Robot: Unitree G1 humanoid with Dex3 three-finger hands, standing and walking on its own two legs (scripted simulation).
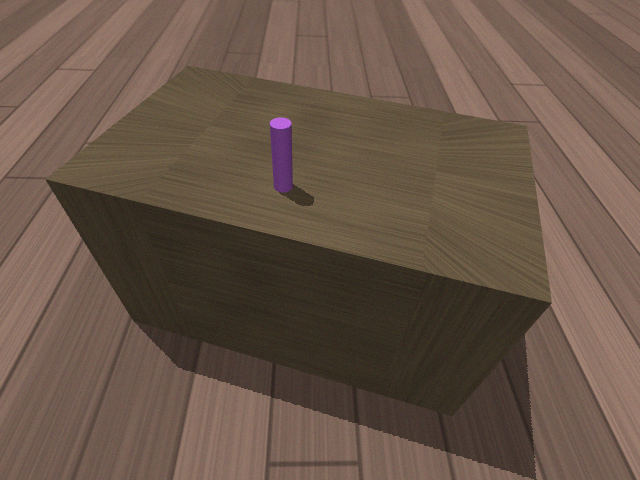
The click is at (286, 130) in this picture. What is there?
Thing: slim round
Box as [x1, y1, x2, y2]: [270, 117, 292, 192]
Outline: 279,117 274,118 270,121 271,150 274,188 278,191 284,192 288,191 292,187 291,123 288,119
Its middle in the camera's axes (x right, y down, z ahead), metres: -0.09 -0.20 +0.87
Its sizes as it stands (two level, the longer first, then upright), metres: 0.046 0.046 0.171
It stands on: a support 0.65 m high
